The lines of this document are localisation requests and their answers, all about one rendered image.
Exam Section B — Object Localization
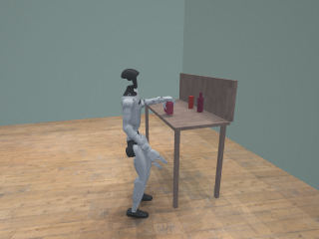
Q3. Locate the sponge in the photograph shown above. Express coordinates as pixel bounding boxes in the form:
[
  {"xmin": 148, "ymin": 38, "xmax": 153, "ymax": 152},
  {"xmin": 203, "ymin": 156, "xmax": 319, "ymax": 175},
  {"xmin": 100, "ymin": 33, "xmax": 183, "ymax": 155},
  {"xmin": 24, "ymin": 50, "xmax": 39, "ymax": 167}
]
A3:
[{"xmin": 163, "ymin": 102, "xmax": 173, "ymax": 116}]

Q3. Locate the right robot forearm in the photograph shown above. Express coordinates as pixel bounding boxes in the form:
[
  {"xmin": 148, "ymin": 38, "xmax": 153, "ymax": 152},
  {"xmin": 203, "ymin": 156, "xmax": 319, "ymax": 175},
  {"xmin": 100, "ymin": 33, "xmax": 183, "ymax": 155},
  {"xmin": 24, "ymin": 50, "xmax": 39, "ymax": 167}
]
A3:
[{"xmin": 124, "ymin": 125, "xmax": 152, "ymax": 153}]

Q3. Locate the robot right hand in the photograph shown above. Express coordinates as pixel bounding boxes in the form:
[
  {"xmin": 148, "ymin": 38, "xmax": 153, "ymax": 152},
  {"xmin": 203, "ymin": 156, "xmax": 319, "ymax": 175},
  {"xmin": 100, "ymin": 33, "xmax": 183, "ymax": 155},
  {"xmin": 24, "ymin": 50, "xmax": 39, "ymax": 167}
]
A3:
[{"xmin": 147, "ymin": 148, "xmax": 167, "ymax": 169}]

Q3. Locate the robot left hand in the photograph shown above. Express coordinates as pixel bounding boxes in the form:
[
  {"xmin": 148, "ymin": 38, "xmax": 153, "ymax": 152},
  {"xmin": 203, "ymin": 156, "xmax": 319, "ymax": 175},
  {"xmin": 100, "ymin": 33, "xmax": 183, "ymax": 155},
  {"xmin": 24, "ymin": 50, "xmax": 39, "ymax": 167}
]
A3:
[{"xmin": 162, "ymin": 96, "xmax": 176, "ymax": 109}]

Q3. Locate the robot right upper arm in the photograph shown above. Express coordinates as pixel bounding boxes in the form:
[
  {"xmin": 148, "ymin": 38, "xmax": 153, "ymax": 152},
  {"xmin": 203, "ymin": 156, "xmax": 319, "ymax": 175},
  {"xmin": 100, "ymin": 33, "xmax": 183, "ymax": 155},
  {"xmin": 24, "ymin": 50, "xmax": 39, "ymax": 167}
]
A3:
[{"xmin": 123, "ymin": 97, "xmax": 135, "ymax": 131}]

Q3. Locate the table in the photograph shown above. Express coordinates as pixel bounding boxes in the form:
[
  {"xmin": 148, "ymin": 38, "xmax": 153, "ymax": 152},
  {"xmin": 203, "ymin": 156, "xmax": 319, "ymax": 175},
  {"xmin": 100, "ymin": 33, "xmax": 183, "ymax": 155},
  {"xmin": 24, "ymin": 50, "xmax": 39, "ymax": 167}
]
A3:
[{"xmin": 145, "ymin": 73, "xmax": 238, "ymax": 209}]

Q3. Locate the robot right thigh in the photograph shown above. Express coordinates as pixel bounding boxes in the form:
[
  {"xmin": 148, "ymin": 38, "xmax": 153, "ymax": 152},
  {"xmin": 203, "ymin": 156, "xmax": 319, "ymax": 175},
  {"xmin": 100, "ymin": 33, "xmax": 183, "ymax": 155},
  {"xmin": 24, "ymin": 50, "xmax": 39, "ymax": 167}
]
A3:
[{"xmin": 126, "ymin": 141, "xmax": 148, "ymax": 186}]

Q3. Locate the humanoid robot head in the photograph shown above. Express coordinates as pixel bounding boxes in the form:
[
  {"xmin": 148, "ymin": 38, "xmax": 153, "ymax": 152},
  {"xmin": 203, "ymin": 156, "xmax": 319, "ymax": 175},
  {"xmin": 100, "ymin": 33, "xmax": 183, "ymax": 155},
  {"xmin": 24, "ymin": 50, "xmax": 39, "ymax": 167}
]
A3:
[{"xmin": 121, "ymin": 69, "xmax": 139, "ymax": 97}]

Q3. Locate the robot left upper arm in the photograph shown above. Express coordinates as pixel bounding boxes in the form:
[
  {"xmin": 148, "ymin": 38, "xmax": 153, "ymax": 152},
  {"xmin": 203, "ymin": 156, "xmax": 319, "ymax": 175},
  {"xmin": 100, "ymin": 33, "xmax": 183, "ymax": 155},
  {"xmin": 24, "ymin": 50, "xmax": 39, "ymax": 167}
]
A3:
[{"xmin": 134, "ymin": 90, "xmax": 145, "ymax": 108}]

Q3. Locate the left robot forearm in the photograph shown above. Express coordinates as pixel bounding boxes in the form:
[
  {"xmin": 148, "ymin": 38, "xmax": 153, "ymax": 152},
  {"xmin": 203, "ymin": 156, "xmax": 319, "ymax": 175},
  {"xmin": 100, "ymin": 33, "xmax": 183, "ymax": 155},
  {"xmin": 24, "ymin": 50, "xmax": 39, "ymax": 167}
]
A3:
[{"xmin": 143, "ymin": 97, "xmax": 164, "ymax": 107}]

